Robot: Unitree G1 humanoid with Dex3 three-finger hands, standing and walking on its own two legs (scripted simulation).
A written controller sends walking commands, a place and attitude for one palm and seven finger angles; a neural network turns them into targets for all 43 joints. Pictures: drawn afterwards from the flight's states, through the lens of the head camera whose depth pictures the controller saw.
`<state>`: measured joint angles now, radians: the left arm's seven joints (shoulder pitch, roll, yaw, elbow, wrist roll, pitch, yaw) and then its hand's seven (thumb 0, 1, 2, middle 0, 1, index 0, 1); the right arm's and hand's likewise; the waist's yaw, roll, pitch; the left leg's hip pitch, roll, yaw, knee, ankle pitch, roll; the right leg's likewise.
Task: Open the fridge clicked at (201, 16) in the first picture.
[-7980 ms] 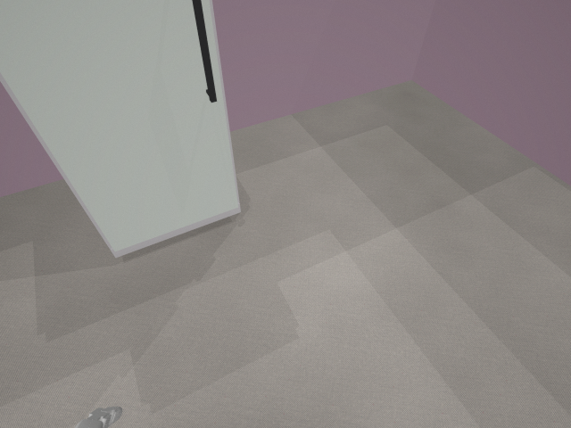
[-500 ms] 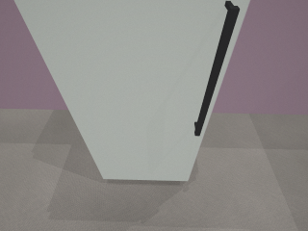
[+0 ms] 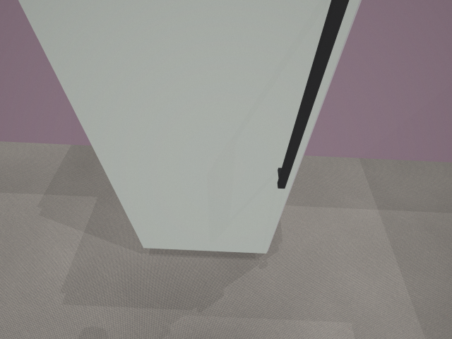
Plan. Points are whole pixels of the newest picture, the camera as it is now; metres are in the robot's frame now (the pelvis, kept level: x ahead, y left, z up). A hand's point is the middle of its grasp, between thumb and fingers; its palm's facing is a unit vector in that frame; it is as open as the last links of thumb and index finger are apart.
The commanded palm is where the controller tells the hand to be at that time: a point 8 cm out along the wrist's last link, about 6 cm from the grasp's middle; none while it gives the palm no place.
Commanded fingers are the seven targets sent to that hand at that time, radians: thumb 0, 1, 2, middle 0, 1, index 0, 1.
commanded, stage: come to a stop and stand still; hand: right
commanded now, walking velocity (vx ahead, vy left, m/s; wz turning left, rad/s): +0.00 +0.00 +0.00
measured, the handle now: (300, 114) +0.52 -0.11 +0.12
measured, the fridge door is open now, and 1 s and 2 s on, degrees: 0 0 0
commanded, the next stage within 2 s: look again from close up in 1.20 s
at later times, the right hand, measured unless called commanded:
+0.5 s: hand out of the picture -0.04 -0.20 -0.16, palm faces -0.02 +0.97 -0.23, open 7.4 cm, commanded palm none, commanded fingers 0.00 -0.90 -0.90 0.20 0.30 0.20 0.30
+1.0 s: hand out of the picture +0.02 -0.19 -0.16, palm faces -0.01 +0.98 -0.22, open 7.3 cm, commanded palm none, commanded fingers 0.00 -0.90 -0.90 0.20 0.30 0.20 0.30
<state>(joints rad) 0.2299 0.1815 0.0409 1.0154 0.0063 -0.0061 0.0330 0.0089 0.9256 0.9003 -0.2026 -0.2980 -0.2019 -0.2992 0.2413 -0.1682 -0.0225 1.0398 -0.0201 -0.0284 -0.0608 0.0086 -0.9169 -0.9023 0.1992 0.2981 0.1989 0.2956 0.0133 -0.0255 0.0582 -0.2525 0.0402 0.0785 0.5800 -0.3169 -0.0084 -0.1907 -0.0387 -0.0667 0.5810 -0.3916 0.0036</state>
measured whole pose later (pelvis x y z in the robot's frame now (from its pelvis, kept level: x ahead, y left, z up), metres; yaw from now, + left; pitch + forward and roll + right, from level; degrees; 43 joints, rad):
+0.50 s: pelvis -0.04 -0.01 +0.01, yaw +1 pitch -1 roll -1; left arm 0.33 0.20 0.00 1.07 0.02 -0.01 0.01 0.00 0.91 0.90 -0.20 -0.30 -0.20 -0.30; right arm 0.31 -0.18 0.01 1.07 -0.02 0.00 -0.02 0.00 -0.91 -0.90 0.20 0.30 0.20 0.30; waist 0.01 -0.02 0.03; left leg -0.26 0.07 0.04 0.49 -0.21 -0.02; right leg -0.18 0.00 -0.10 0.46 -0.26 -0.03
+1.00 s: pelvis -0.02 +0.00 +0.01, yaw +1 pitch -1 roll +0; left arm 0.24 0.17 0.00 1.11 0.01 -0.03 0.03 0.00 0.92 0.90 -0.20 -0.30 -0.20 -0.30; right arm 0.22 -0.18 0.00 1.09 -0.02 -0.02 -0.03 0.01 -0.91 -0.90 0.20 0.30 0.20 0.30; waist 0.00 0.00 0.04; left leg -0.22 0.05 0.05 0.48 -0.24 -0.01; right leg -0.14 -0.01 -0.08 0.45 -0.29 -0.01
